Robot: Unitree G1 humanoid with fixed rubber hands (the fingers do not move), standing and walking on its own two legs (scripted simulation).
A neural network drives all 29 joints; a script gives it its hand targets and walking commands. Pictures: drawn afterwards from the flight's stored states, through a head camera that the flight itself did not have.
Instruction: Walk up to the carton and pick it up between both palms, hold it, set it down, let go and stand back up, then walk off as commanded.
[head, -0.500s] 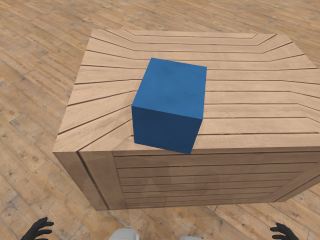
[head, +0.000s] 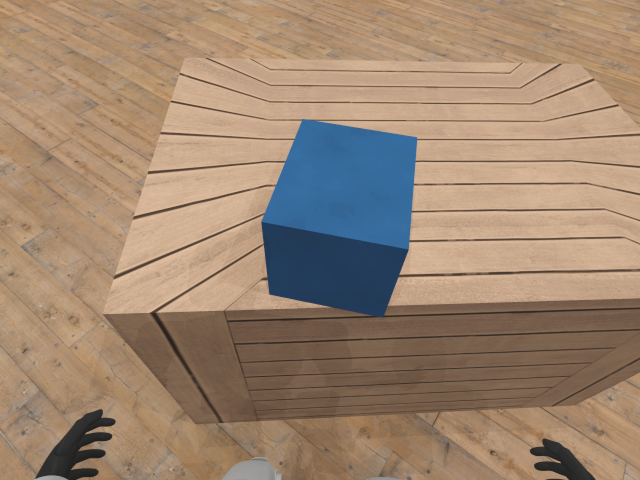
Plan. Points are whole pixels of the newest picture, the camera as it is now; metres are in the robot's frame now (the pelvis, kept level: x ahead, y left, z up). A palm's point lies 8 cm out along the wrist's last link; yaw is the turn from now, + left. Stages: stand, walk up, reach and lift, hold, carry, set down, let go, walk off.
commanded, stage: walk up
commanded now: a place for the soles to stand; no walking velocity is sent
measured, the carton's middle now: (342, 217) +0.48 -0.03 +0.02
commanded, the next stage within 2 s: reach and lift in 0.68 s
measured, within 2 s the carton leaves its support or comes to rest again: neither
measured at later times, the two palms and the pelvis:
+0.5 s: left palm (55, 477) +0.14 +0.32 -0.08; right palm out of the picture +0.11 -0.31 -0.07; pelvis +0.00 +0.00 +0.00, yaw +0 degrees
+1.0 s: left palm (87, 428) +0.19 +0.29 -0.06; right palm out of the picture +0.14 -0.30 -0.06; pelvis +0.00 +0.00 +0.01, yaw +0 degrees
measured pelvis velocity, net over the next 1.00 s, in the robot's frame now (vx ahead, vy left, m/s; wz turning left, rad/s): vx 0.00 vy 0.00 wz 0.00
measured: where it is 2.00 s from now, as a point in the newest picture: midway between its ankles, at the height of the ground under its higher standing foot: outside the picture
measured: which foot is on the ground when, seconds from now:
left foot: down 0.00-1.00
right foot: down 0.00-1.00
